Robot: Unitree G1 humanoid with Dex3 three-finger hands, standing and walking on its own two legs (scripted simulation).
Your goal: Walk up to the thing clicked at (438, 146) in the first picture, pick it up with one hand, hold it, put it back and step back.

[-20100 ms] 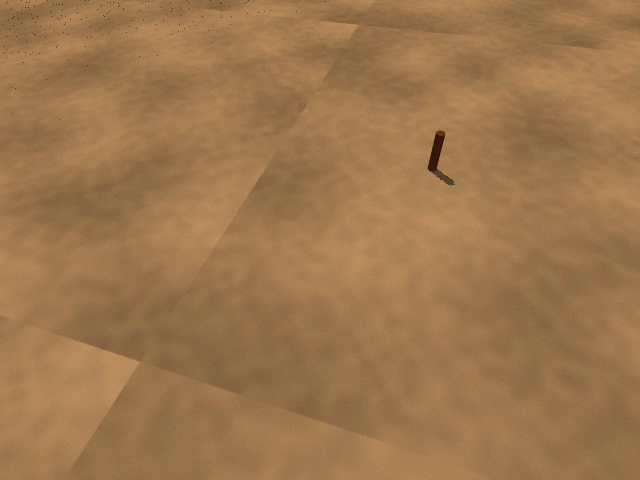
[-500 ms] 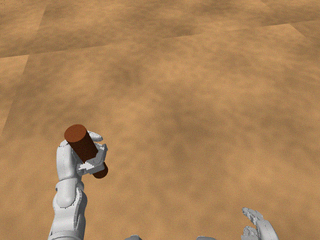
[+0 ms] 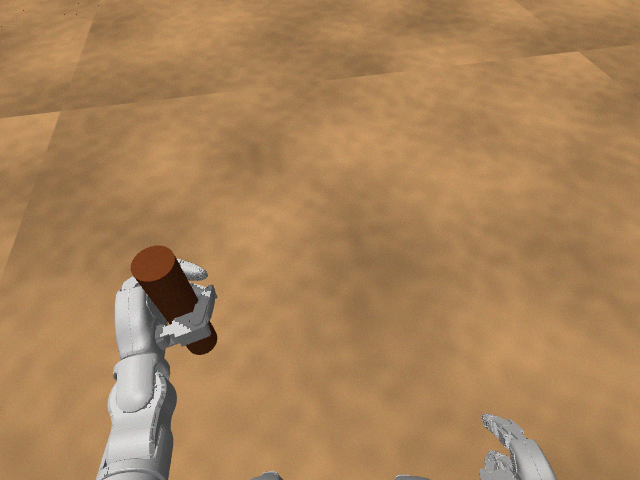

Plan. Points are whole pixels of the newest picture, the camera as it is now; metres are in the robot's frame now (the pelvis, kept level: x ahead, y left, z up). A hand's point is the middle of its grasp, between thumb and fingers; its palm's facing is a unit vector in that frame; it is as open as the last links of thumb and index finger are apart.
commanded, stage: hold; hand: left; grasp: from the side
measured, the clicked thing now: (181, 308) +0.32 +0.19 +0.03
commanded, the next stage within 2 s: crouch in 0.30 s
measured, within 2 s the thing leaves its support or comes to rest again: neither
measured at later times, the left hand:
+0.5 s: hand (194, 306) +0.32 +0.17 +0.04, palm faces +0.20 -0.98 -0.02, open 5.5 cm
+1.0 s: hand (207, 352) +0.33 +0.20 -0.13, palm faces +0.23 -0.97 -0.03, open 5.5 cm
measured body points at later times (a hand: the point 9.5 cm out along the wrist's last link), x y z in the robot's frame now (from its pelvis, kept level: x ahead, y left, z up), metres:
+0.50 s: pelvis +0.00 +0.00 +0.00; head +0.04 +0.01 +0.45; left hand +0.30 +0.22 +0.05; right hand +0.14 -0.24 -0.11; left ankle +0.02 +0.13 -0.70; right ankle -0.01 -0.14 -0.70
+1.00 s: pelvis -0.03 +0.00 -0.11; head +0.10 +0.02 +0.32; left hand +0.31 +0.25 -0.12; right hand +0.11 -0.27 -0.22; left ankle +0.02 +0.13 -0.70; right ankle -0.01 -0.14 -0.70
